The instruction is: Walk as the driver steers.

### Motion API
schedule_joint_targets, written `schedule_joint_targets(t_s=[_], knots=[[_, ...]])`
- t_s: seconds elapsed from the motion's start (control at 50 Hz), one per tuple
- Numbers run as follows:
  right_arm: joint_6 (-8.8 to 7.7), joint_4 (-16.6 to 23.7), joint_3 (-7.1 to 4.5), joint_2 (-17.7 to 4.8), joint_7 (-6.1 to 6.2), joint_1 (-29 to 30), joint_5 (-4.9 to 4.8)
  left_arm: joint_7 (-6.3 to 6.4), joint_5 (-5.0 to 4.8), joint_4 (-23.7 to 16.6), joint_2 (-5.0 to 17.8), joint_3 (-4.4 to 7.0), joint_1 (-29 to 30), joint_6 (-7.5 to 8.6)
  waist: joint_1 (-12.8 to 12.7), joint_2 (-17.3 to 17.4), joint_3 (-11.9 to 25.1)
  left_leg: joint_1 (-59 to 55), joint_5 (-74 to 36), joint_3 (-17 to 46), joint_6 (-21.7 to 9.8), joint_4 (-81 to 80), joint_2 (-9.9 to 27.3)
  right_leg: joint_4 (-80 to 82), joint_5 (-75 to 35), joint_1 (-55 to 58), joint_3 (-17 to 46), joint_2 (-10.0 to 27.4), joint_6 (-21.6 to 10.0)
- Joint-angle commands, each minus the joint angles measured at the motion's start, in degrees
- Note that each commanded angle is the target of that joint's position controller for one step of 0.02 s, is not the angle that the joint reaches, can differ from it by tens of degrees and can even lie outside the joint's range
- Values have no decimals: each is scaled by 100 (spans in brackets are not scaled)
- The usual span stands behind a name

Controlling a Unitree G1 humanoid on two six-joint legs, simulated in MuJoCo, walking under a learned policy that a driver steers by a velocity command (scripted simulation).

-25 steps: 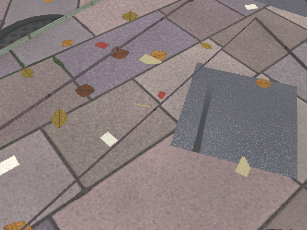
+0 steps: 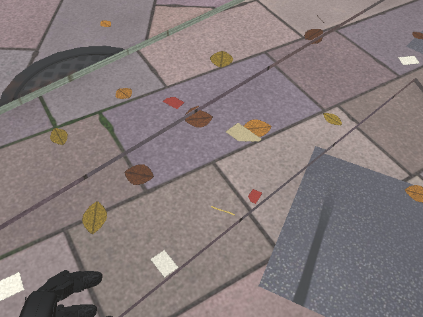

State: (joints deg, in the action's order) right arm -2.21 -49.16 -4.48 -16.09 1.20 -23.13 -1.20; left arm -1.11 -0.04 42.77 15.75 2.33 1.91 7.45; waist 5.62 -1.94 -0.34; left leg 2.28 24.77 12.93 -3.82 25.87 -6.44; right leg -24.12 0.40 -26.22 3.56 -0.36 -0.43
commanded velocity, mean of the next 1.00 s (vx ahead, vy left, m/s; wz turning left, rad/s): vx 0.50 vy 0.00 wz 0.52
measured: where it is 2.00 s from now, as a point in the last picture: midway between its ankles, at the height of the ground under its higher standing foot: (71, 188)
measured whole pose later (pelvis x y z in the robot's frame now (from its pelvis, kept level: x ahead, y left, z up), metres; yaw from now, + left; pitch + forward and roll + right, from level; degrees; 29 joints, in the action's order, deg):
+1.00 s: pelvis +0.53 +0.14 +0.01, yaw +31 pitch +2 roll -1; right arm -2.0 -43.1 -3.1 -16.4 0.6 -23.0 -0.5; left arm -2.1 0.0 40.3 15.2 1.7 -2.6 5.8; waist 4.0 -1.0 -0.5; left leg -1.1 22.1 8.9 -3.4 19.8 -3.3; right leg -31.3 2.6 -30.6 -1.7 0.0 -0.9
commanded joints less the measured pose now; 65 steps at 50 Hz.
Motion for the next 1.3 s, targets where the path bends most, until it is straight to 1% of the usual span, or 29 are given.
schedule_joint_targets(t_s=[0.02, 0.04, 0.06, 0.08, 0.1, 0.14, 0.2, 0.34, 0.42, 0.46, 0.5, 0.52, 0.54, 0.56, 0.58, 0.6, 0.62, 0.66, 0.74, 0.84, 0.94, 1.0, 1.02, 1.04, 1.06, 1.08, 1.12, 1.18, 1.3], knots=[[-61, 584, 3, -336, -2, 309, 158, 97, 88, 13, 1388, 445, -2010, 94, -1253, 10, 1699, 1586, -1631, 174, -175, 2570, 536, -247, 293, 3626, 1264, 1415, -669], [-135, 722, 86, -91, -37, -590, -70, 56, 71, 221, 1659, 520, -2244, -10, -760, -2096, 2217, 3615, 1065, -306, 118, 4171, 17, 348, 1558, 5093, 3965, 2571, -1574], [-129, 543, -27, -746, -12, -415, -150, 45, -28, 31, 986, 375, -1970, -42, -903, -1127, 1611, 4197, 810, -135, 176, 4788, 552, 581, 2620, 4655, 3928, 2450, -1365], [-99, 641, -106, -999, -17, 238, -114, 70, -30, -46, 665, 290, -1686, -74, -1038, -510, 850, 4294, 243, -305, 209, 4832, 730, 677, 2403, 3860, 2890, 2165, -1079], [-71, 701, -115, -908, -3, 510, -66, 66, 29, -70, 626, 254, -1392, -103, -907, -82, 432, 4059, -173, -471, 258, 4701, 934, 825, 1655, 3090, 2208, 1916, -957], [-32, 806, -135, -683, -51, 621, -29, 68, 104, 2, 502, 208, -1179, -113, -675, -262, 60, 3690, -566, -524, 263, 4283, 1233, 1119, 829, 2233, 1323, 1585, -891], [54, 978, -80, -385, -88, 743, -51, 61, 41, 127, 597, 264, -1217, -50, -616, -324, -25, 3738, -832, -697, 326, 3896, 1386, 1476, 229, 1994, 619, 1537, -1035], [-7, 1357, 31, -238, -284, 1673, -22, 127, 3, 277, 934, 366, -1422, -146, -878, -131, -176, 3596, -2566, -1145, 337, 1911, 1297, 1591, -682, 2260, -801, 1370, -889], [27, 1679, 48, -282, -399, 2251, -16, 145, -100, 406, 1142, 418, -1748, -288, -1003, -131, -373, 3605, -2228, -1437, 145, 1291, 1144, 1346, -1145, 2893, -1095, 1615, -750], [56, 1750, -31, -448, -431, 2135, 9, 171, -156, 403, 1306, 461, -1722, -362, -801, -287, -204, 3106, -1655, -1720, -59, 1141, 840, 766, -2740, 3122, -1322, 1654, -630], [98, 1535, -239, -792, -412, 1101, 16, 214, -203, 371, 1427, 489, -1630, -450, -144, -363, 384, 1653, -1474, -1993, -363, 821, 378, -776, -4130, 2961, -1567, 1524, -454], [140, 1251, -437, -1138, -322, 91, -1, 234, -165, 341, 1270, 423, -1648, -448, 347, -143, 867, 46, -1789, -1763, -592, 521, 292, -2170, -3460, 2067, -1657, 1309, -231], [180, 1140, -556, -1732, -193, -302, -49, 195, 124, 139, 571, 207, -1909, -378, 108, 1236, 1222, -1693, -1917, 459, -1135, 435, 1647, -4168, 1000, -53, -1641, 700, 66], [71, 1406, -502, -1886, -247, -143, 0, 124, 43, -118, 436, 83, -1967, -158, -132, 1605, 2216, -2637, -855, 3512, -2135, -565, 2657, -5528, 3528, -1503, -320, -175, 197], [-15, 1383, -374, -1402, -298, -80, 27, 56, -181, -229, 962, 212, -1293, -14, 175, 791, 1780, -2395, -638, 3015, -1805, -868, 2508, -5683, 3060, -2135, 186, 163, 120], [-70, 1330, -303, -1182, -298, 98, 30, 35, -238, -319, 924, 187, -1085, 66, 42, 693, 1051, -1653, -832, 2204, -1594, -891, 2287, -5351, 2567, -2259, 65, 370, 18], [-90, 1379, -244, -1025, -289, 506, 26, 86, -115, -242, 861, 181, -1095, 89, -243, 225, 646, -776, -1302, 1619, -1386, -924, 2021, -4859, 2143, -1909, 70, 600, 30], [-92, 1537, -146, -797, -251, 989, 122, 98, 24, -200, 951, 253, -1268, -29, -624, 449, 332, 334, -2255, 1026, -1287, -1151, 1721, -4360, 1743, -1195, 84, 778, 136], [-124, 1432, -167, -907, -99, 810, 101, 102, 116, -312, 636, 187, -1090, -208, -672, 465, 197, 952, -3175, 365, -1302, -1319, 1486, -3561, 1056, -1131, -148, 661, 465], [-68, 1129, -104, -842, -35, 273, 73, 17, 47, -584, 254, 6, -14, -206, -166, 658, -89, 1050, -2451, -106, -890, -1425, 1237, -1488, -356, -714, -391, 360, 493], [-77, 869, -95, -909, -63, -43, 49, -90, -48, -743, 623, 128, 139, -87, -170, 852, -205, 10, -2900, 343, -824, -1133, 1820, -897, 166, -731, -393, 179, 68], [-7, 910, -43, -818, -5, 199, 93, -64, 43, -436, 963, 328, -1192, -46, -907, 992, 618, 24, -5105, -54, -457, 337, 1420, -574, 174, 1224, -562, 3, -413], [-27, 1051, 64, -498, 10, -110, 104, -33, 135, -339, 1364, 432, -2023, -37, -1051, 291, 1539, 1514, -4213, -382, -104, 2094, 906, -682, 289, 3331, 887, 1078, -1059], [-94, 1025, 145, -299, 5, -502, 41, -83, 98, -90, 1506, 525, -2829, -117, -1189, -1329, 2334, 3056, -537, -585, 232, 4056, 146, 283, 2080, 4660, 3413, 2076, -1796], [-145, 986, 61, -682, -62, -192, -11, -71, -10, -107, 1004, 354, -2607, -114, -1191, -1101, 1809, 3827, 538, -145, 203, 4964, 260, 822, 3254, 4376, 4067, 2186, -1690], [-171, 1101, 1, -872, -109, 333, -65, -30, -43, -156, 820, 285, -2141, -155, -1127, -586, 880, 4181, 203, -328, 175, 5218, 570, 880, 3298, 3533, 3249, 2066, -1498], [-211, 1253, 21, -708, -140, 855, 61, -7, 47, -169, 649, 207, -1682, -193, -816, -36, 107, 3898, -436, -664, 124, 4630, 1020, 1103, 2165, 2153, 2083, 1614, -1297], [-125, 1105, 81, -391, -142, 526, 22, -21, 12, -139, 522, 162, -1508, -147, -504, -334, 63, 3309, -619, -841, 195, 3850, 1225, 1480, 1414, 1486, 1200, 1241, -1286], [-205, 1295, 211, -209, -178, 1512, 87, 33, -66, 4, 1002, 290, -1729, -170, -789, -218, -54, 2986, -2029, -1153, 415, 1620, 1227, 1703, 491, 1364, 276, 1157, -1242]])
Velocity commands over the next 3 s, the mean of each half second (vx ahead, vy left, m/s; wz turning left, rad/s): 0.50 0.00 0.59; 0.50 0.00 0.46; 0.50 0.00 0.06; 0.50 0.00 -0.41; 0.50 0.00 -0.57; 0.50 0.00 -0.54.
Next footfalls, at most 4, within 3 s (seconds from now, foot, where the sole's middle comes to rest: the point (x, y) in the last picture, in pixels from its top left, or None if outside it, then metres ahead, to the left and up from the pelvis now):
0.52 left None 0.40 0.18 -0.76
1.00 right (154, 235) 0.75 0.13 -0.74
1.50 left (50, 229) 0.80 0.48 -0.74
2.00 right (86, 142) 1.17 0.39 -0.72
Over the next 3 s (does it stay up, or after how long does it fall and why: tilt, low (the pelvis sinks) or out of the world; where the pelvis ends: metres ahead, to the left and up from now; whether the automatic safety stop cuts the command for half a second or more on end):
stays up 1.44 0.46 0.05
